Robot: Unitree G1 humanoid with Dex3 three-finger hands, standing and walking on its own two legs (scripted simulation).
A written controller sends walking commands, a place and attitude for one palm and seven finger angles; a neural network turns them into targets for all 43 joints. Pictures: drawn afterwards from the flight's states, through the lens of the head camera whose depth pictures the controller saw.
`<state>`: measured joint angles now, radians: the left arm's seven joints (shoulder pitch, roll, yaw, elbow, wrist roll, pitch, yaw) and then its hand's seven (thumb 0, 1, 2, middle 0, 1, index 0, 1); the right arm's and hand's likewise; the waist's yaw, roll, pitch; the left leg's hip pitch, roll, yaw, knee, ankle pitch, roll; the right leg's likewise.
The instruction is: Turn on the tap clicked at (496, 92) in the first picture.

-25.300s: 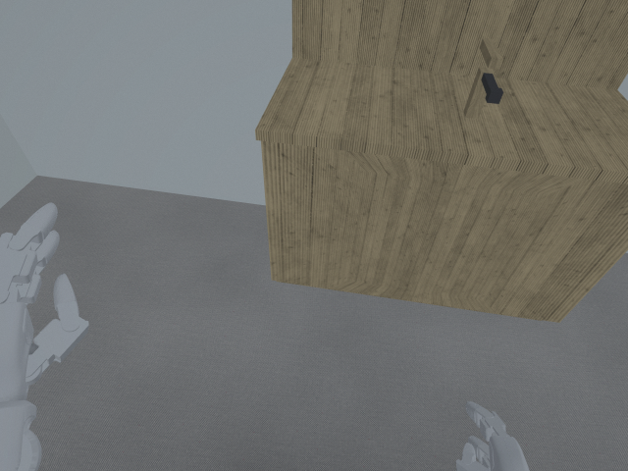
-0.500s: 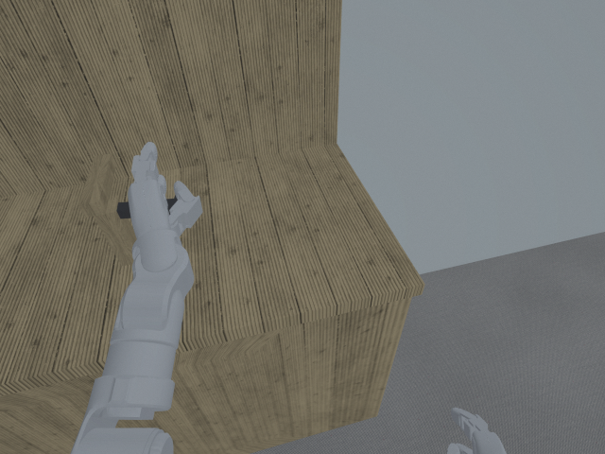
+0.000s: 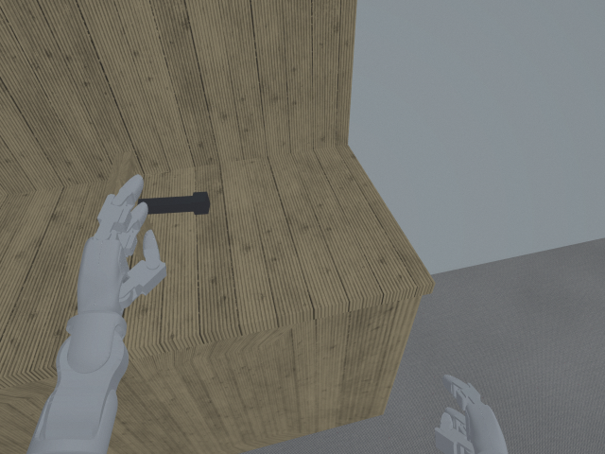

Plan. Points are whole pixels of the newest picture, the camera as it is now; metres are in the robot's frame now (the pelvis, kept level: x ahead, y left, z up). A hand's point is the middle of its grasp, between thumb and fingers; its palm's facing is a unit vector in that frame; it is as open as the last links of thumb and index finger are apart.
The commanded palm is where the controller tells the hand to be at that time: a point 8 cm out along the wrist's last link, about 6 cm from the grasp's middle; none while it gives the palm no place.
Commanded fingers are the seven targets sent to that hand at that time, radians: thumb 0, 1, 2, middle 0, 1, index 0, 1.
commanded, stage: draw the hand back beside the body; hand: left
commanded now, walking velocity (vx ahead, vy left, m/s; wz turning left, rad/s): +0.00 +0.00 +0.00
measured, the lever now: (200, 203) +0.49 +0.23 +0.07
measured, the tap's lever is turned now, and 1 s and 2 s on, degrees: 80 80 80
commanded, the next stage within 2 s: step back with the hand held close in 0.80 s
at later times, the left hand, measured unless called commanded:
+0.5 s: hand (88, 318) +0.21 +0.25 +0.15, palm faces +0.39 -0.86 -0.32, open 7.5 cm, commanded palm +0.16 +0.29 +0.16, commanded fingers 0.00 0.90 0.90 -0.20 -0.30 -0.20 -0.30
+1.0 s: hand (74, 322) +0.20 +0.25 +0.16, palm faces +0.43 -0.84 -0.34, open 7.4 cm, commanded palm +0.15 +0.29 +0.17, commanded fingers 0.00 0.90 0.90 -0.20 -0.30 -0.20 -0.30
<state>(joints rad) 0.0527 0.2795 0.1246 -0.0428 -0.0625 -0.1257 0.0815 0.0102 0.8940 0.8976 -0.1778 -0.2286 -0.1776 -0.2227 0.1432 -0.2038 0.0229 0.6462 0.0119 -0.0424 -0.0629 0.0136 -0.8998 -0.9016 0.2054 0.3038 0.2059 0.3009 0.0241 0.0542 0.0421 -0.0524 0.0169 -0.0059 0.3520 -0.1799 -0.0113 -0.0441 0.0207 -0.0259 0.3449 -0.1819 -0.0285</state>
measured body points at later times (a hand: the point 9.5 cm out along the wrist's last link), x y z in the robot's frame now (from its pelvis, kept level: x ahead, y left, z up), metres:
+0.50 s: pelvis +0.01 +0.01 +0.00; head -0.03 -0.01 +0.45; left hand +0.18 +0.29 +0.17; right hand +0.20 -0.21 -0.08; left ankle +0.02 +0.13 -0.75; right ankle +0.01 -0.10 -0.75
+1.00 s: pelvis +0.00 +0.01 +0.00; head -0.03 -0.01 +0.45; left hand +0.17 +0.29 +0.18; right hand +0.19 -0.21 -0.08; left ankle +0.02 +0.13 -0.75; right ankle +0.01 -0.10 -0.75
